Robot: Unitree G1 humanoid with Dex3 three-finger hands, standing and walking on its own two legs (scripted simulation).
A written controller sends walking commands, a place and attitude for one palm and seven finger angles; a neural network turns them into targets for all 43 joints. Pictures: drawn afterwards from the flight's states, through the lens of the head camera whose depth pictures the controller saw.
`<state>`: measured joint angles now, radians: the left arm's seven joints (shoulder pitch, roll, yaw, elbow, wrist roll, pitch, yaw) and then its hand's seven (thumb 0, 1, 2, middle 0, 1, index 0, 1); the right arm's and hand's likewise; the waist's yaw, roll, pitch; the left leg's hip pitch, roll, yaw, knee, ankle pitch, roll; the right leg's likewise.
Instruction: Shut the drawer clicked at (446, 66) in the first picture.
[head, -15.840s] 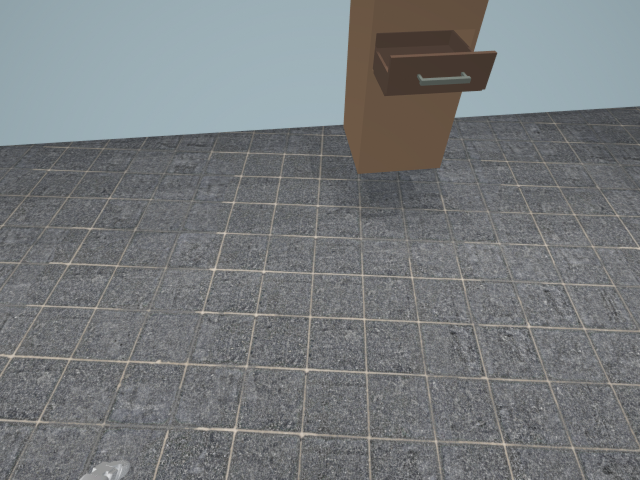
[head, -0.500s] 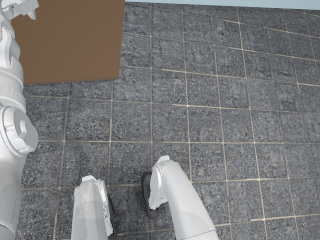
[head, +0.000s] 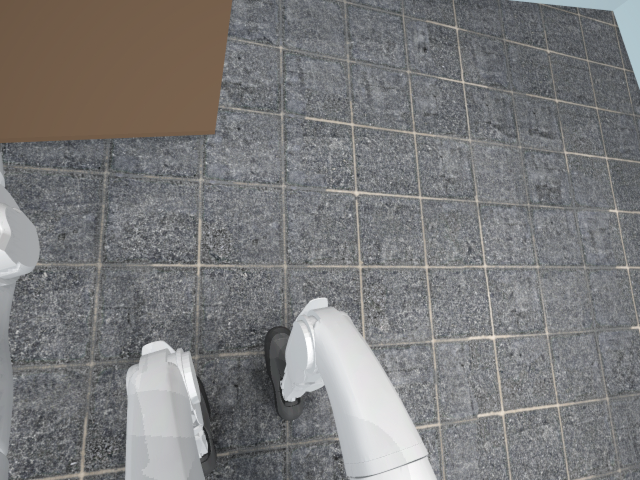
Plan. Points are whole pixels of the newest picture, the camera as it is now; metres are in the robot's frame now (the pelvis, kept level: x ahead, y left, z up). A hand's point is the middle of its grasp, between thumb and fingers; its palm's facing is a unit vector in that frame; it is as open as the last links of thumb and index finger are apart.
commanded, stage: pull the fist back off the drawer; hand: left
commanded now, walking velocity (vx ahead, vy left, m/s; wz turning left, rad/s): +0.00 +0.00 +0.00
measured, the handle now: out of the picture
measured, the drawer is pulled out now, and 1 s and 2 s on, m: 0.00 0.00 0.00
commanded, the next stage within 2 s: draw the hand back to the body in 0.44 s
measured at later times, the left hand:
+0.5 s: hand out of the picture +0.62 +0.17 +0.05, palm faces +0.07 -1.00 -0.04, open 3.2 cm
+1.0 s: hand out of the picture +0.47 +0.19 +0.19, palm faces +0.06 -1.00 -0.06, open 3.3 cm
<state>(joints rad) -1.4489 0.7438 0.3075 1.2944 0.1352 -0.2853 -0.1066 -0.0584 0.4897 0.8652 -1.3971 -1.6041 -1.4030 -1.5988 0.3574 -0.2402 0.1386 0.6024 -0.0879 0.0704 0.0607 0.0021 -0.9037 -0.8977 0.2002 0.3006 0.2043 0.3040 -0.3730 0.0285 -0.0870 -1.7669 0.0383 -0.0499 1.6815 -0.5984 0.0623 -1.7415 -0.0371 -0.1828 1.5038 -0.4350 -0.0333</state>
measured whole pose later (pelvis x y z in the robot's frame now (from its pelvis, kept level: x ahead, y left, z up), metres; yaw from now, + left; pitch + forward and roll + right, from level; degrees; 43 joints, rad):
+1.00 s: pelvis +0.09 -0.01 +0.15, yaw +5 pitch +22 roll -2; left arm -0.30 0.29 0.17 0.46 -0.17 -0.34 -0.14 0.02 0.90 0.90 -1.40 -1.60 -1.40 -1.60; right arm 0.24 -0.26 0.01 0.53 0.04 0.04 0.01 0.01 -0.91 -0.90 0.20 0.30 0.20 0.30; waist -0.08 0.03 -0.15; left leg -0.90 0.02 0.00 1.08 -0.56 0.02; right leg -0.94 -0.01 -0.12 1.01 -0.45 -0.04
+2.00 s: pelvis +0.10 -0.01 +0.22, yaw +6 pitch -4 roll -1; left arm 0.53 0.32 0.27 -0.45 -0.07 -0.08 0.11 0.01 0.89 0.90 -1.40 -1.60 -1.41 -1.60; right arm 0.22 -0.22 0.03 0.61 0.01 -0.11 -0.07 0.02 -0.90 -0.90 0.20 0.30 0.20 0.30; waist 0.06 0.08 0.00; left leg -0.06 0.00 0.02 0.45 -0.31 0.02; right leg -0.12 0.01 -0.09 0.43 -0.24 -0.03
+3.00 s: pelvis +0.02 -0.01 +0.21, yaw +7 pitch +1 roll -1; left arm 0.60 0.42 0.42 -0.60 -0.01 -0.26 0.15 0.01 0.88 0.90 -1.40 -1.60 -1.41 -1.60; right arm 0.21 -0.21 -0.01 0.57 0.00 -0.07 -0.07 0.02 -0.90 -0.90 0.20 0.30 0.20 0.30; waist -0.01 -0.02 0.05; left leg -0.37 -0.04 0.01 0.59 -0.24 0.05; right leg -0.39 0.01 0.00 0.55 -0.18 0.00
